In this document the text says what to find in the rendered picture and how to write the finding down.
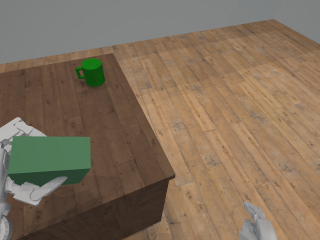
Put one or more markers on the left robot forearm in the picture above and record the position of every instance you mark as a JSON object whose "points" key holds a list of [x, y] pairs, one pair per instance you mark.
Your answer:
{"points": [[6, 227]]}

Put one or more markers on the sponge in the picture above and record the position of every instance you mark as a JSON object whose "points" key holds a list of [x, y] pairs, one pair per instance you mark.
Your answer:
{"points": [[40, 159]]}

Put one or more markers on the table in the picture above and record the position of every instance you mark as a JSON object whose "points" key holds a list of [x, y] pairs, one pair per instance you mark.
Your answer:
{"points": [[124, 192]]}

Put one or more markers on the robot left hand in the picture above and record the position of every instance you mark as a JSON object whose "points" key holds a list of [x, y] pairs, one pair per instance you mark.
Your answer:
{"points": [[28, 193]]}

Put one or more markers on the robot right hand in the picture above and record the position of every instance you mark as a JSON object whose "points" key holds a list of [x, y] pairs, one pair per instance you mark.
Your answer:
{"points": [[262, 230]]}

